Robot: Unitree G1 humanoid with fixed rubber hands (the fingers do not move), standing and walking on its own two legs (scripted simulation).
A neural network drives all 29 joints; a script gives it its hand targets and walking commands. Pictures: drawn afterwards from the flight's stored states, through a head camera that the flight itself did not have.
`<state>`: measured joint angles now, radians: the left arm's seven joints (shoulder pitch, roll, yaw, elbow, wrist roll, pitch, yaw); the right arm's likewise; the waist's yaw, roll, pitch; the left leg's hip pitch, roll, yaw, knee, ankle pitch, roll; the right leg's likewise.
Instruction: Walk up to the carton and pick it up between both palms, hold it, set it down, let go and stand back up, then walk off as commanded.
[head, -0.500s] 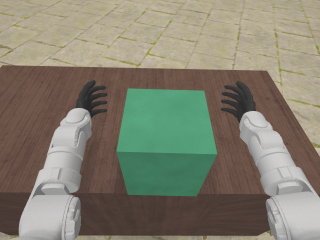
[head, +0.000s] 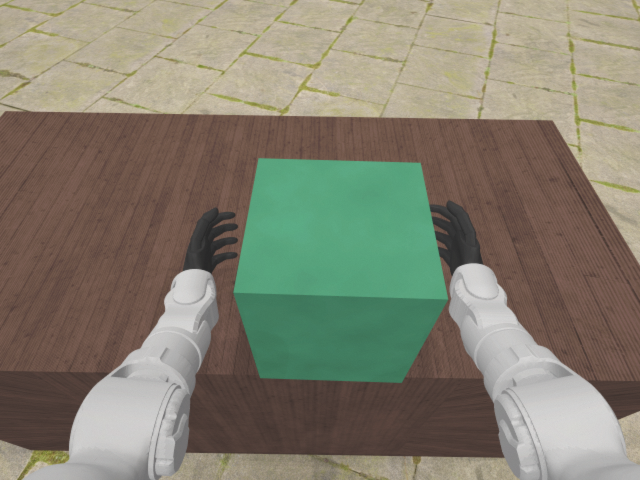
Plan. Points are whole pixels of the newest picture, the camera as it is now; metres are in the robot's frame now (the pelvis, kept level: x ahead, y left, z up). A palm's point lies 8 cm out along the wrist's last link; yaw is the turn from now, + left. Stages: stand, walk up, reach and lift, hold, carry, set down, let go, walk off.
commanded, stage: reach and lift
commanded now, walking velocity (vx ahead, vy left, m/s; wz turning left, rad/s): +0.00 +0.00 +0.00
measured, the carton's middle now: (334, 277) +0.38 -0.01 +0.01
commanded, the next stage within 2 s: none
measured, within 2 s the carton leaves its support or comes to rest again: leaves its support in 1.88 s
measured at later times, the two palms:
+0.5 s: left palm (227, 263) +0.39 +0.14 +0.03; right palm (451, 262) +0.39 -0.16 +0.03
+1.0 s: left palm (225, 266) +0.38 +0.14 +0.03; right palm (449, 271) +0.37 -0.16 +0.04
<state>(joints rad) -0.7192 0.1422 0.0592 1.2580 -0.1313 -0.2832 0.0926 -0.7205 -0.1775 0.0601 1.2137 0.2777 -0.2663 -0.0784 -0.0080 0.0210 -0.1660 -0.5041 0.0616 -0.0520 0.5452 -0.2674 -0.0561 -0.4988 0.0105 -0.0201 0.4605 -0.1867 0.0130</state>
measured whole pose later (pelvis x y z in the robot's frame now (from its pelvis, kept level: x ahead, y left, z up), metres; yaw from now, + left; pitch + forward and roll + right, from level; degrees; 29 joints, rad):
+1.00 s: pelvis -0.01 +0.00 +0.00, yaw +1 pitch +12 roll -1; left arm -0.74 0.03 0.32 1.29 0.14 -0.44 0.13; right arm -0.70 0.01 -0.39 1.14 -0.25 -0.35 -0.11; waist -0.05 0.03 -0.11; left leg -0.47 0.04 -0.05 0.50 -0.23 -0.05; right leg -0.47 -0.01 -0.02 0.43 -0.16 0.02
